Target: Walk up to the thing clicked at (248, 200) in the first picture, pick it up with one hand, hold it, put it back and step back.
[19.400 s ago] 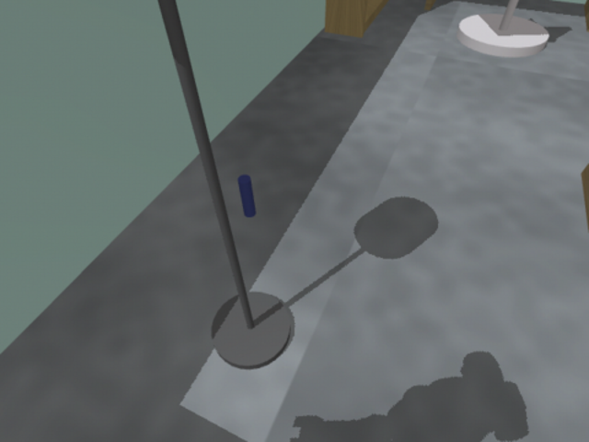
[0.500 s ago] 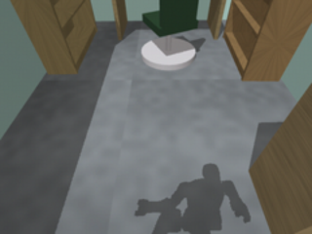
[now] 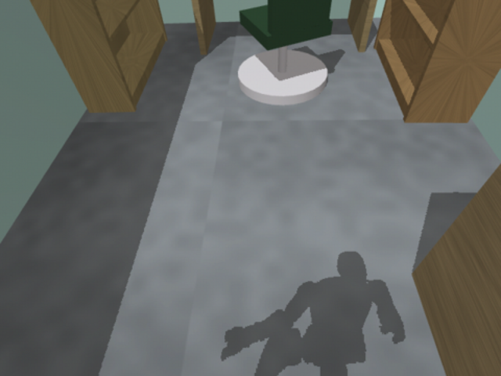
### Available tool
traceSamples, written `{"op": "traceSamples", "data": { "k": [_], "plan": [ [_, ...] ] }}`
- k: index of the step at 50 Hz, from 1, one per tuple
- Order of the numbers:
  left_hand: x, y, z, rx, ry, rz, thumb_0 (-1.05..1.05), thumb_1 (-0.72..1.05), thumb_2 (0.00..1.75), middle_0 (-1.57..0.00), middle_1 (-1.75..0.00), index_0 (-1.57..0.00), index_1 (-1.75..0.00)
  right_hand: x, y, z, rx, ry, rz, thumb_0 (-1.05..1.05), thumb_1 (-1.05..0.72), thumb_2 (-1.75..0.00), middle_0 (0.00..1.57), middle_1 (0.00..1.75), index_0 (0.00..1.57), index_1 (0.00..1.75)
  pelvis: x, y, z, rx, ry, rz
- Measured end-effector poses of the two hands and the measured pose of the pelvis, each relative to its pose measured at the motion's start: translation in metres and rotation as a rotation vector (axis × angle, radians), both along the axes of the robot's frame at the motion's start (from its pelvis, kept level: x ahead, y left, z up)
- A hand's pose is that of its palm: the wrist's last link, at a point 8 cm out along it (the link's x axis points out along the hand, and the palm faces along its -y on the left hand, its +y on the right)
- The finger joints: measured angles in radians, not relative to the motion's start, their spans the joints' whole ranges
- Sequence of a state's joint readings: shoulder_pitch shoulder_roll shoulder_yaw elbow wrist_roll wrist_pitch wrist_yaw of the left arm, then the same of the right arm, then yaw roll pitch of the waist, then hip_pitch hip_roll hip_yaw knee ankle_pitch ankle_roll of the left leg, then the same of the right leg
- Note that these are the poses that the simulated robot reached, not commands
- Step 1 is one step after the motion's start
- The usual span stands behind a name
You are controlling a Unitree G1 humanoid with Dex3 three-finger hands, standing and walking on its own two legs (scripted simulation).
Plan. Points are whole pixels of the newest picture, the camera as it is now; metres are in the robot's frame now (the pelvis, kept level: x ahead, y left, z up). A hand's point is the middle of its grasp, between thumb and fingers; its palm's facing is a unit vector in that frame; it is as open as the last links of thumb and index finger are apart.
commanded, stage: stand
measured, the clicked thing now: out of the picture -0.21 +0.84 -0.67
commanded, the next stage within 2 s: none
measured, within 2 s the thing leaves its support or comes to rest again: neither
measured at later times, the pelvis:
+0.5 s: pelvis +0.00 -0.02 +0.00, yaw +0 degrees
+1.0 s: pelvis +0.00 -0.01 +0.00, yaw +0 degrees
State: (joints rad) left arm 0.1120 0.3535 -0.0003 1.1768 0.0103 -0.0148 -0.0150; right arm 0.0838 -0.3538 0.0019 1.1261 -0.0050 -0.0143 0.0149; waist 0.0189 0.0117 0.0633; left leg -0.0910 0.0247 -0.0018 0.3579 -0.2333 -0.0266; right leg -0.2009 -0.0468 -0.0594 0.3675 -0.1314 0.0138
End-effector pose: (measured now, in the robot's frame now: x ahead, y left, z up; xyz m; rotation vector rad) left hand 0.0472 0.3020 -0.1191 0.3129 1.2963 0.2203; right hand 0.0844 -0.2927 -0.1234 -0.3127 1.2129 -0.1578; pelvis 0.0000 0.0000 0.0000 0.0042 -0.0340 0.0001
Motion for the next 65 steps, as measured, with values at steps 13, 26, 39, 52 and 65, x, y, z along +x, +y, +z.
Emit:
{"op": "traceSamples", "data": {
  "k": [13, 26, 39, 52, 65],
  "plan": [
    [0.037, -0.018, 0.004, -0.013, -0.083, -0.034, 0.0, 0.91, 0.89, -0.2, -0.3, -0.21, -0.3, 0.011, -0.01, 0.004, -0.001, -0.02, -0.014, 0.0, -0.91, -0.89, 0.2, 0.3, 0.21, 0.3, 0.006, -0.009, 0.002, 0.0, -0.001, 0.001],
    [0.038, -0.021, 0.005, -0.009, -0.093, -0.039, 0.0, 0.91, 0.89, -0.2, -0.3, -0.21, -0.3, -0.014, -0.021, 0.003, -0.012, 0.018, -0.036, 0.0, -0.91, -0.89, 0.2, 0.3, 0.21, 0.3, 0.002, -0.016, 0.002, -0.002, -0.005, -0.002],
    [0.025, -0.019, 0.003, -0.006, -0.049, -0.028, 0.0, 0.91, 0.89, -0.2, -0.3, -0.21, -0.3, -0.031, -0.019, -0.001, -0.007, 0.065, -0.045, 0.0, -0.91, -0.89, 0.2, 0.3, 0.21, 0.3, 0.002, -0.015, 0.001, -0.001, -0.003, -0.004],
    [0.028, -0.019, 0.004, -0.008, -0.069, -0.032, 0.0, 0.91, 0.89, -0.2, -0.3, -0.21, -0.3, -0.018, -0.017, 0.001, -0.006, 0.025, -0.029, 0.0, -0.91, -0.89, 0.2, 0.3, 0.21, 0.3, 0.003, -0.015, 0.001, 0.0, -0.006, -0.006],
    [0.027, -0.018, 0.002, -0.009, -0.04, -0.03, 0.0, 0.91, 0.89, -0.2, -0.3, -0.21, -0.3, -0.017, -0.019, 0.001, -0.013, 0.048, -0.028, 0.0, -0.91, -0.89, 0.2, 0.3, 0.21, 0.3, 0.008, -0.014, 0.001, -0.001, 0.002, -0.006]
  ]
}}
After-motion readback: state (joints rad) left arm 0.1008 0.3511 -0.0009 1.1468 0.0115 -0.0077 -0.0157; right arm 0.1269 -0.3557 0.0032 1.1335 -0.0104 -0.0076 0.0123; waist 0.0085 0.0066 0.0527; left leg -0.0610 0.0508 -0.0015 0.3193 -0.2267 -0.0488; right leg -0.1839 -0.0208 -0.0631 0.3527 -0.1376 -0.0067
